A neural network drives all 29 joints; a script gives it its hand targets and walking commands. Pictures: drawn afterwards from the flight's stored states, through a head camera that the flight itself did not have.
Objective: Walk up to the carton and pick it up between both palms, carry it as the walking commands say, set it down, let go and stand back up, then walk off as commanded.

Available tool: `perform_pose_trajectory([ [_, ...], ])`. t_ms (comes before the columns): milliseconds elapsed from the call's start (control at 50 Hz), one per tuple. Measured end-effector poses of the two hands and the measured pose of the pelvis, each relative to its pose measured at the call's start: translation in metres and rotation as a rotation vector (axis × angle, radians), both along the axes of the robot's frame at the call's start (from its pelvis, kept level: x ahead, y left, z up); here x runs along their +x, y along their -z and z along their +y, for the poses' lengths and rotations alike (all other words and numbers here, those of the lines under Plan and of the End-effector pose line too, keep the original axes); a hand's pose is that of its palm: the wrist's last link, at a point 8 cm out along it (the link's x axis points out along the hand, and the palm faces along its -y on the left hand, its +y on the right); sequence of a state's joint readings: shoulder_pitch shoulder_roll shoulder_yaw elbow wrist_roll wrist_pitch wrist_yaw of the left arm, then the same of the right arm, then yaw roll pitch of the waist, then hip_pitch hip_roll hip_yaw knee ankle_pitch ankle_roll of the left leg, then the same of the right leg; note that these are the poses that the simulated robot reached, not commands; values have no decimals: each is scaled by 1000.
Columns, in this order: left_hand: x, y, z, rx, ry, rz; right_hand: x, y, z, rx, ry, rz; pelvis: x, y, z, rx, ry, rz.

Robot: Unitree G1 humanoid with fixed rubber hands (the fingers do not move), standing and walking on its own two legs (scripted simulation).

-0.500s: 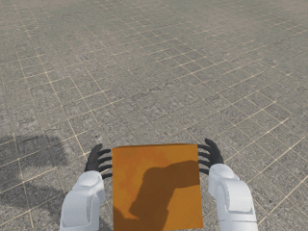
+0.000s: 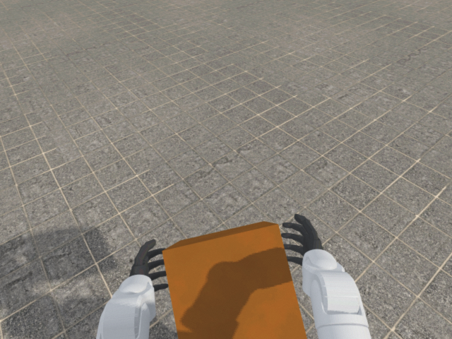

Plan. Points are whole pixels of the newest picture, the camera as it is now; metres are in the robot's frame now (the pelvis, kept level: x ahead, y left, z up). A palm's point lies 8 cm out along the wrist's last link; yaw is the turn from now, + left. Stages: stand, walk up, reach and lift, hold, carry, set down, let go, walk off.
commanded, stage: carry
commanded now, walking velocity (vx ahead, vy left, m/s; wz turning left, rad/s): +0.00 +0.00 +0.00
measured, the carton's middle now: (231, 280) +0.28 +0.00 -0.09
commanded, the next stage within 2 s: none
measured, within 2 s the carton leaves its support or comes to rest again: neither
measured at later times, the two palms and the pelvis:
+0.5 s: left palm (169, 128) +0.67 +0.15 +0.02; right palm (276, 139) +0.64 -0.15 -0.01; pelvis +0.38 +0.02 +0.00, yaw +0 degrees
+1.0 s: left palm (167, 66) +1.00 +0.19 +0.04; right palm (249, 58) +1.04 -0.11 +0.04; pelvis +0.76 +0.01 +0.01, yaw +3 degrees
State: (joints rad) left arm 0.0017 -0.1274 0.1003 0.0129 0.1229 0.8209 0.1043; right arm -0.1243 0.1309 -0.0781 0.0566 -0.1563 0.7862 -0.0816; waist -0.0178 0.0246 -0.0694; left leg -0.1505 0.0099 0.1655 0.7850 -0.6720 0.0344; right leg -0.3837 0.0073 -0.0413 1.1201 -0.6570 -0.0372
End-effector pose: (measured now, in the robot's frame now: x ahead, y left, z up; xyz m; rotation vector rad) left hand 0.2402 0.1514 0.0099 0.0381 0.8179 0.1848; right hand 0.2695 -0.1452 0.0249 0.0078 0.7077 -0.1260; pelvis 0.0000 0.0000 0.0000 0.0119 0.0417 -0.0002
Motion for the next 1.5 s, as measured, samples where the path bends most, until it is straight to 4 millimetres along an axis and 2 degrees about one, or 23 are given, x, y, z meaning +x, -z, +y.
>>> perform_pose_trajectory([
  [60,37,1,-3,9,17,0,35,20,-4,9,26,9,37,4,0,-21,-51,-2],
  [120,75,5,1,-5,-22,-11,73,32,0,9,0,58,77,3,-5,-1,-99,7],
  [200,127,15,18,-23,-120,-29,137,30,18,-4,-81,70,132,3,-9,8,-92,27],
  [280,188,20,29,-72,-169,-88,212,27,33,-47,-112,12,196,14,-3,7,-76,30],
  [360,267,18,28,-71,-122,-84,279,32,29,-53,-79,31,265,13,7,28,-2,32],
  [480,406,-5,3,8,58,-101,354,37,2,78,125,8,365,4,21,-21,7,64],
  [540,471,-5,-9,20,77,-125,401,35,-7,75,131,2,426,6,12,18,-18,38],
  [600,523,4,-11,39,67,-121,463,33,-11,54,95,2,483,10,3,10,-54,6],
  [660,556,7,-5,16,23,-74,524,19,-7,42,52,11,530,-1,-3,-10,-64,12],
  [780,603,-1,12,-70,-109,-56,637,-13,17,-44,-95,-34,613,-21,-10,-3,-80,30],
  [840,635,-11,21,-85,-144,-81,685,-20,30,-60,-129,-62,656,-22,-6,-13,-87,17],
  [900,680,-20,33,-84,-157,-133,727,-22,40,-55,-147,-100,704,-13,2,-20,-86,-9],
  [980,748,-28,39,-41,-115,-158,767,-18,39,-59,-138,-66,753,-10,9,22,-47,-25],
  [1040,794,-39,32,-2,-41,-140,783,-12,29,-35,-76,-29,778,-15,14,24,-43,-10],
  [1100,827,-44,19,25,15,-121,794,-6,17,-2,-8,0,797,-19,17,28,-32,2],
  [1200,862,-38,7,7,50,-95,820,-11,4,23,45,25,835,-24,12,2,-55,-9],
  [1260,879,-31,10,-27,19,-118,849,-23,6,-13,18,-2,858,-20,8,-1,-77,-14],
  [1360,902,-22,22,-49,-33,-102,902,-35,21,-56,-42,-29,896,-21,10,-4,-64,16],
  [1420,916,-22,28,-12,-31,-63,927,-33,29,-24,-51,-45,916,-21,16,-23,-32,10],
  [1500,942,-27,32,-4,-40,-58,954,-18,32,-15,-54,-41,943,-18,19,-16,-59,13],
])
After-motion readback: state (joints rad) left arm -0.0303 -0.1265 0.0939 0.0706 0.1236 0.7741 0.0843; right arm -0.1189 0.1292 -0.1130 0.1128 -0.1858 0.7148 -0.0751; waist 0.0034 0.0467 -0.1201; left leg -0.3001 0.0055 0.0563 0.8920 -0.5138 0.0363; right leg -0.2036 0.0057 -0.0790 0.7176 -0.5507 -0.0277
